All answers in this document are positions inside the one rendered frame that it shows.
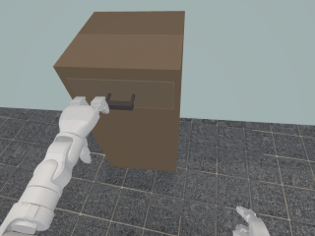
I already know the left robot forearm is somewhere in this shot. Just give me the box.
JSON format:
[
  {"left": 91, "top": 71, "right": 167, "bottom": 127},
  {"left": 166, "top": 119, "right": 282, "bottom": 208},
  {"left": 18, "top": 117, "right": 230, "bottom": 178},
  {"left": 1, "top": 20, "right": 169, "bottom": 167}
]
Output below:
[{"left": 0, "top": 132, "right": 85, "bottom": 236}]

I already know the robot right hand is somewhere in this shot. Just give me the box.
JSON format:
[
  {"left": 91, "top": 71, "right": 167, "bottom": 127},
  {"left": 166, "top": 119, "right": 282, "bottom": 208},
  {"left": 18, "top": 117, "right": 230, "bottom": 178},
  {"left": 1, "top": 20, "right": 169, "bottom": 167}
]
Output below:
[{"left": 232, "top": 206, "right": 270, "bottom": 236}]

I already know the handle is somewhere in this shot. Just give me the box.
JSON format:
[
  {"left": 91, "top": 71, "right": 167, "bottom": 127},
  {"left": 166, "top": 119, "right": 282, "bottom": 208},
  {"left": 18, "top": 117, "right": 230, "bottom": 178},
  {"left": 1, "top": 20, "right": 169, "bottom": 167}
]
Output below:
[{"left": 105, "top": 92, "right": 136, "bottom": 111}]

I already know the drawer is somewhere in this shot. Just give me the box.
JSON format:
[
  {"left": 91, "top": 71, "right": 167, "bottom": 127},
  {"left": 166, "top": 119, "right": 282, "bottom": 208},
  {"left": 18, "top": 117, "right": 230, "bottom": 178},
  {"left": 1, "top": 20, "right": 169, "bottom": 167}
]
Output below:
[{"left": 66, "top": 78, "right": 174, "bottom": 109}]

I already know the robot left hand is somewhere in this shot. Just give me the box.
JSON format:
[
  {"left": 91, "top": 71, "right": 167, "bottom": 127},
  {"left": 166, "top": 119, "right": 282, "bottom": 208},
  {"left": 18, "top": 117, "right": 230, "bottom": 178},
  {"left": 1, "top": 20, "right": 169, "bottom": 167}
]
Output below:
[{"left": 58, "top": 96, "right": 109, "bottom": 164}]

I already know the cabinet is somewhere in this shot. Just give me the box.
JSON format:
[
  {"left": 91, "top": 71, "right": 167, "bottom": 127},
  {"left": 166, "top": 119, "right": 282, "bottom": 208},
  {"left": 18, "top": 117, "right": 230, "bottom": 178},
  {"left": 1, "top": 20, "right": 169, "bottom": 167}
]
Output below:
[{"left": 53, "top": 11, "right": 185, "bottom": 172}]

